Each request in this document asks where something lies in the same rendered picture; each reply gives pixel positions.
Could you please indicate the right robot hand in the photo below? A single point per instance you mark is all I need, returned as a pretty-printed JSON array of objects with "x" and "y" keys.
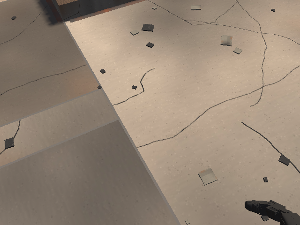
[{"x": 273, "y": 210}]

